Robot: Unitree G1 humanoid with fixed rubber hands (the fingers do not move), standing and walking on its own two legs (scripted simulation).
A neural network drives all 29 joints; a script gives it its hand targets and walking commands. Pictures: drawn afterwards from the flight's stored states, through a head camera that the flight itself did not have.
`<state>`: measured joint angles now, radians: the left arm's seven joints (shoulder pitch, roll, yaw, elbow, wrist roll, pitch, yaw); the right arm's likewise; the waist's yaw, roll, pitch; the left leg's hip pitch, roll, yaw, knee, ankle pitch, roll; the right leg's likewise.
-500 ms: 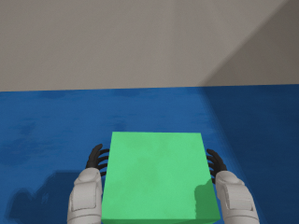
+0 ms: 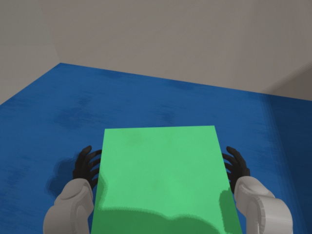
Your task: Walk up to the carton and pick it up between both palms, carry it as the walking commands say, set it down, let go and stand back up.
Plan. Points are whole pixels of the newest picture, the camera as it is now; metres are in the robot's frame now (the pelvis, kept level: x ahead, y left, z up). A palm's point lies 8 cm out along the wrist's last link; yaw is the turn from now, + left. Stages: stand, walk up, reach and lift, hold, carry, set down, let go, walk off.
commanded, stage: carry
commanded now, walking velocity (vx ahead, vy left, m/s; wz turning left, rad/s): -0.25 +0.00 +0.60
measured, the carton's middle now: (161, 188) +0.25 +0.01 +0.03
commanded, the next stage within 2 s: none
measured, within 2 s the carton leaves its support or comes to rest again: neither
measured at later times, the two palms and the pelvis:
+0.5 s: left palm out of the picture +0.00 +0.21 +0.13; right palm out of the picture +0.08 -0.12 +0.11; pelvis -0.17 -0.01 +0.04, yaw +15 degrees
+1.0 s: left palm out of the picture -0.27 +0.29 +0.10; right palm out of the picture -0.07 +0.01 +0.09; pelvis -0.35 +0.01 +0.02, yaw +34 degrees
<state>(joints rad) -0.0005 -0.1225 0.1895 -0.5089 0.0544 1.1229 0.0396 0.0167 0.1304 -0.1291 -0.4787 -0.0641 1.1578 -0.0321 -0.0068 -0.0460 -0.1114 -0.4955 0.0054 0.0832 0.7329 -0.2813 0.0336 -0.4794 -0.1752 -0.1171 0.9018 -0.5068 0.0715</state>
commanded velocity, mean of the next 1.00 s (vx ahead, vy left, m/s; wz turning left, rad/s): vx -0.25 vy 0.00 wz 0.60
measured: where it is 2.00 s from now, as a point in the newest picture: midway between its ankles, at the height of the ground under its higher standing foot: outside the picture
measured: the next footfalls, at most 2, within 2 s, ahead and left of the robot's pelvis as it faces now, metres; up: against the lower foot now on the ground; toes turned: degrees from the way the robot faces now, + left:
right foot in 0.34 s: -0.07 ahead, -0.08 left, +0.00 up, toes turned +4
left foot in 0.72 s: -0.30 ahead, +0.15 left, +0.00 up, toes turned +29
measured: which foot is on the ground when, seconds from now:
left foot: down 0.00-0.34, up 0.36-0.70, down 0.72-1.00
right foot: up 0.00-0.32, down 0.34-0.72, up 0.74-1.00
